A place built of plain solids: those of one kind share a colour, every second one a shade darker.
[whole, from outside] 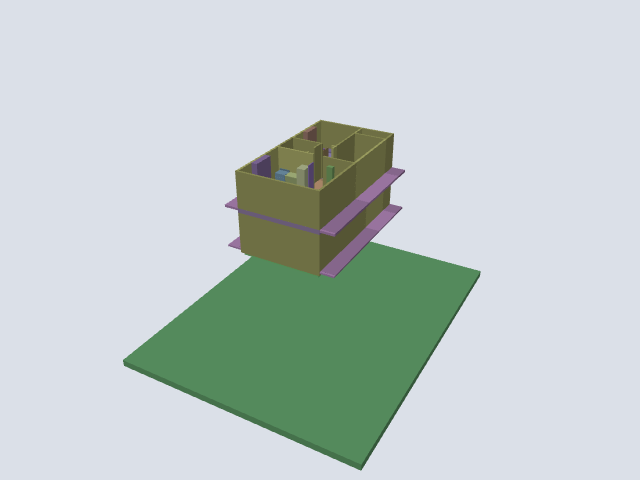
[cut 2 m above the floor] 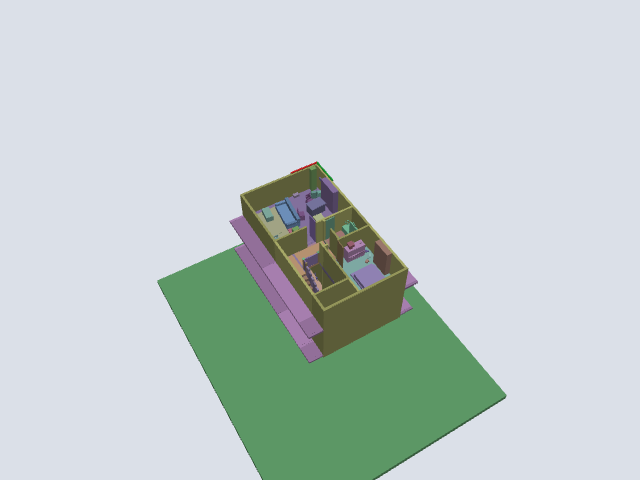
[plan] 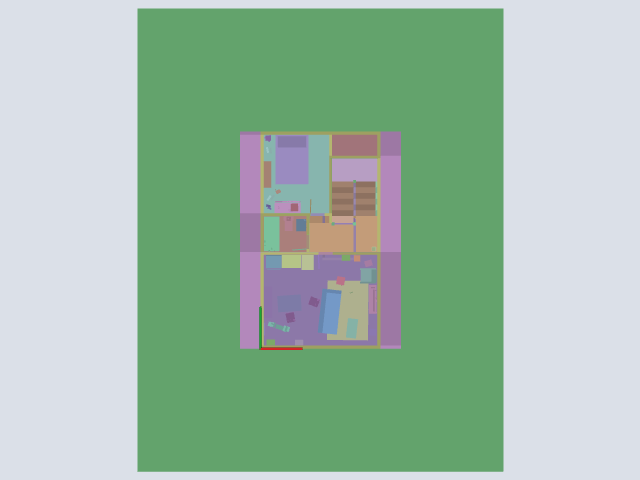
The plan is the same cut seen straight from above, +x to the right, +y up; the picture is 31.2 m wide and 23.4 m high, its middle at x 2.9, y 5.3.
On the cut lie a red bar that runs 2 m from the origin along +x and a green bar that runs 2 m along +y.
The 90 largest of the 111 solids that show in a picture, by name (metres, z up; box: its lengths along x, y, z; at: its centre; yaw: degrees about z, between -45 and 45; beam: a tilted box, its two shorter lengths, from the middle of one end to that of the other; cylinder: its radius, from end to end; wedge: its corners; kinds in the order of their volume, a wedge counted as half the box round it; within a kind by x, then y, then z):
{
 "under_1": {"box": [17.85, 22.59, 0.5], "at": [2.92, 5.29, -7.64]},
 "wall_1": {"box": [0.16, 4.42, 2.52], "at": [0.08, 2.37, 4.18]},
 "wall_2": {"box": [0.16, 1.76, 2.52], "at": [0.08, 5.59, 4.18]},
 "wall_3": {"box": [0.16, 3.83, 2.52], "at": [0.08, 8.52, 4.18]},
 "wall_4": {"box": [2.43, 0.13, 2.52], "at": [1.22, 6.54, 4.18]},
 "wall_5": {"box": [2.83, 0.13, 2.52], "at": [1.42, 4.64, 4.18]},
 "wall_6": {"box": [0.13, 0.15, 2.52], "at": [2.31, 4.79, 4.18]},
 "wall_7": {"box": [0.13, 0.92, 2.52], "at": [2.31, 6.01, 4.18]},
 "wall_8": {"box": [5.85, 0.16, 5.74], "at": [2.92, 0.08, 2.57]},
 "wall_9": {"box": [5.85, 0.16, 5.74], "at": [2.92, 10.51, 2.57]},
 "wall_10": {"box": [0.13, 2.03, 2.92], "at": [3.08, 5.46, 1.16]},
 "wall_11": {"box": [0.13, 0.34, 2.52], "at": [3.42, 6.3, 4.18]},
 "wall_12": {"box": [0.13, 2.68, 5.74], "at": [3.42, 7.94, 2.57]},
 "wall_13": {"box": [0.13, 1.02, 2.52], "at": [3.42, 9.92, 4.18]},
 "wall_14": {"box": [2.5, 0.13, 5.74], "at": [4.6, 9.35, 2.57]},
 "wall_15": {"box": [2.33, 0.13, 2.52], "at": [4.68, 4.64, 4.18]},
 "wall_16": {"box": [0.16, 4.42, 2.52], "at": [5.77, 2.37, 4.18]},
 "wall_17": {"box": [0.16, 6.18, 2.92], "at": [5.77, 3.25, 1.16]},
 "wall_18": {"box": [0.16, 4.57, 2.52], "at": [5.77, 7.0, 4.18]},
 "wall_19": {"box": [0.16, 2.81, 2.92], "at": [5.77, 7.88, 1.16]},
 "wall_20": {"box": [0.16, 1.02, 5.74], "at": [5.77, 9.92, 2.57]},
 "stair_1": {"box": [1.05, 1.68, 0.51], "at": [4.0, 7.31, -0.05]},
 "stair_2": {"box": [1.05, 1.4, 0.72], "at": [4.0, 7.45, 0.06]},
 "stair_3": {"box": [1.05, 1.12, 0.93], "at": [4.0, 7.59, 0.16]},
 "stair_4": {"box": [1.05, 0.84, 1.13], "at": [4.0, 7.73, 0.27]},
 "stair_5": {"box": [1.05, 0.56, 1.34], "at": [4.0, 7.87, 0.37]},
 "stair_6": {"box": [1.05, 0.28, 1.55], "at": [4.0, 8.01, 0.48]},
 "stair_7": {"box": [1.05, 0.28, 3.01], "at": [5.17, 6.61, 1.21]},
 "stair_8": {"box": [1.05, 0.56, 2.8], "at": [5.17, 6.75, 1.1]},
 "stair_9": {"box": [1.05, 0.84, 2.59], "at": [5.17, 6.89, 1.0]},
 "stair_10": {"box": [1.05, 1.12, 2.39], "at": [5.17, 7.03, 0.89]},
 "stair_11": {"box": [1.05, 1.4, 2.18], "at": [5.17, 7.17, 0.79]},
 "stair_12": {"box": [1.05, 1.68, 1.97], "at": [5.17, 7.31, 0.68]},
 "floor_shut_1": {"box": [5.53, 4.15, 0.5], "at": [2.92, 2.23, -0.25]},
 "upper_floor_next_1": {"box": [1.0, 0.16, 0.16], "at": [-0.5, 0.08, 2.84]},
 "upper_floor_next_2": {"box": [1.0, 4.42, 0.16], "at": [-0.5, 2.37, 2.84]},
 "upper_floor_next_3": {"box": [1.0, 10.27, 0.12], "at": [-0.5, 5.29, -0.06]},
 "upper_floor_next_4": {"box": [1.0, 1.76, 0.16], "at": [-0.5, 5.59, 2.84]},
 "upper_floor_next_5": {"box": [1.0, 3.83, 0.16], "at": [-0.5, 8.52, 2.84]},
 "upper_floor_next_6": {"box": [1.0, 0.16, 0.16], "at": [-0.5, 10.51, 2.84]},
 "upper_floor_next_7": {"box": [1.0, 0.16, 0.16], "at": [6.35, 0.08, 2.84]},
 "upper_floor_next_8": {"box": [1.0, 4.42, 0.16], "at": [6.35, 2.37, 2.84]},
 "upper_floor_next_9": {"box": [1.0, 6.18, 0.12], "at": [6.35, 3.25, -0.06]},
 "upper_floor_next_10": {"box": [1.0, 4.57, 0.16], "at": [6.35, 7.0, 2.84]},
 "upper_floor_next_11": {"box": [1.0, 2.81, 0.12], "at": [6.35, 7.88, -0.06]},
 "upper_floor_next_12": {"box": [1.0, 1.02, 0.12], "at": [6.35, 9.92, -0.06]},
 "upper_floor_next_13": {"box": [1.0, 1.02, 0.16], "at": [6.35, 9.92, 2.84]},
 "upper_floor_next_14": {"box": [1.0, 0.16, 0.16], "at": [6.35, 10.51, 2.84]},
 "stair_landing_1": {"box": [2.21, 1.13, 1.76], "at": [4.58, 8.72, 0.58]},
 "upper_floor_living_kitchen_1": {"box": [5.53, 4.42, 0.16], "at": [2.92, 2.37, 2.84]},
 "low_bed_1": {"box": [1.6, 2.4, 0.14], "at": [1.54, 9.22, 2.99]},
 "low_bed_2": {"box": [1.5, 2.1, 0.4], "at": [1.54, 9.36, 3.16]},
 "low_bed_3": {"box": [1.4, 0.55, 0.2], "at": [1.54, 10.09, 3.36]},
 "upper_floor_bedroom_1": {"box": [3.19, 3.83, 0.16], "at": [1.75, 8.52, 2.84]},
 "fixture_breast_living_kitchen_1": {"box": [0.42, 1.53, 2.57], "at": [0.37, 2.26, 4.16]},
 "floor_lobby_1": {"box": [1.38, 2.03, 0.5], "at": [3.84, 5.46, -0.25]},
 "upper_floor_bath_1": {"box": [2.08, 1.76, 0.34], "at": [1.2, 5.59, 2.93]},
 "fixture_breast_bedroom_1": {"box": [0.37, 1.29, 2.57], "at": [0.34, 8.5, 4.16]},
 "sofa_1": {"box": [0.23, 2.16, 0.39], "at": [3.02, 1.85, 3.57], "yaw": -6.3},
 "sofa_2": {"box": [0.92, 0.17, 0.18], "at": [3.27, 0.82, 3.46], "yaw": -6.3},
 "sofa_3": {"box": [0.93, 2.16, 0.34], "at": [3.38, 1.81, 3.2], "yaw": -6.3},
 "sofa_4": {"box": [0.92, 0.17, 0.18], "at": [3.49, 2.8, 3.46], "yaw": -6.3},
 "upper_floor_landing_1": {"box": [0.98, 0.34, 0.16], "at": [2.86, 6.3, 2.84]},
 "upper_floor_landing_2": {"box": [3.32, 1.42, 0.16], "at": [4.03, 5.42, 2.84]},
 "upper_floor_landing_3": {"box": [1.16, 0.34, 0.16], "at": [5.11, 6.3, 2.84]},
 "wall_band_1": {"box": [5.85, 0.16, 0.31], "at": [2.92, 0.08, 2.77]},
 "wall_band_2": {"box": [1.64, 0.13, 0.31], "at": [3.84, 4.38, 2.77]},
 "wall_band_3": {"box": [0.13, 1.9, 0.31], "at": [4.59, 5.39, 2.77]},
 "wall_band_4": {"box": [0.16, 6.18, 0.31], "at": [5.77, 3.25, 2.77]},
 "fridge_flat_1": {"box": [0.6, 0.73, 1.66], "at": [2.3, 4.2, 3.75]},
 "chest_drawers_1": {"box": [1.28, 0.5, 1.04], "at": [1.32, 6.86, 3.44]},
 "bathtub_1": {"box": [0.76, 1.7, 0.44], "at": [0.55, 5.6, 3.32]},
 "bathtub_2": {"box": [0.04, 1.01, 1.2], "at": [0.8, 5.93, 4.0]},
 "kitchen_table_1": {"box": [1.06, 0.71, 0.72], "at": [1.41, 2.21, 3.28], "yaw": 3.9},
 "billy_1": {"box": [0.42, 0.28, 2.02], "at": [0.5, 0.31, 3.93]},
 "billy_2": {"box": [0.42, 0.28, 2.02], "at": [4.17, 4.43, 3.93]},
 "rug_1": {"box": [2.0, 2.9, 0.08], "at": [4.26, 1.87, 2.89], "yaw": -0.6},
 "range_flat_1": {"box": [0.76, 0.65, 0.94], "at": [0.65, 4.25, 3.39]},
 "counter_run_1": {"box": [0.95, 0.61, 0.78], "at": [1.5, 4.26, 3.41]},
 "upper_floor_tank_1": {"box": [2.21, 1.02, 0.16], "at": [4.58, 9.92, 2.84]},
 "trunk_1": {"box": [0.5, 0.95, 0.42], "at": [4.46, 0.99, 3.13], "yaw": -6.5},
 "armchair_frame_1": {"box": [0.74, 0.63, 0.18], "at": [5.25, 3.55, 3.24]},
 "armchair_frame_2": {"box": [0.26, 0.62, 0.41], "at": [5.53, 3.56, 3.54]},
 "stair_guard_1": {"box": [1.05, 0.08, 0.95], "at": [4.0, 6.09, 3.4]},
 "leaf_bath_door_1": {"box": [0.69, 0.05, 2.0], "at": [1.9, 4.84, 4.1], "yaw": 4.0},
 "leaf_bedroom_door_1": {"box": [0.05, 0.69, 2.0], "at": [2.44, 6.94, 3.92], "yaw": -2.0},
 "leaf_living_kitchen_door_1": {"box": [0.05, 0.69, 2.0], "at": [2.84, 4.24, 3.92], "yaw": 2.0},
 "tv_stand_1": {"box": [0.09, 1.08, 0.63], "at": [5.52, 2.35, 3.66]},
 "pedestal_basin_1": {"box": [0.48, 0.6, 0.2], "at": [1.98, 6.03, 3.87]},
 "table_lamp_1": {"box": [0.37, 0.37, 0.2], "at": [1.65, 6.89, 4.32], "yaw": 0.5}
}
